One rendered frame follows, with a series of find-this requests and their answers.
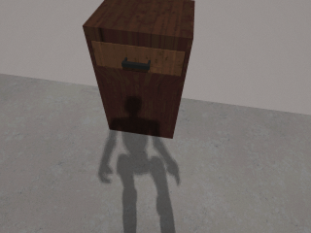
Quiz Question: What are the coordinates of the handle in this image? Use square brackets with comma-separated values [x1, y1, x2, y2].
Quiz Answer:
[121, 57, 151, 70]

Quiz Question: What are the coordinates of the cabinet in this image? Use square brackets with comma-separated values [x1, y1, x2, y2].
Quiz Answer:
[83, 0, 195, 139]

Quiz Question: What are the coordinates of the drawer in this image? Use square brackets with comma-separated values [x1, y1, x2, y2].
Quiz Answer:
[91, 41, 186, 77]

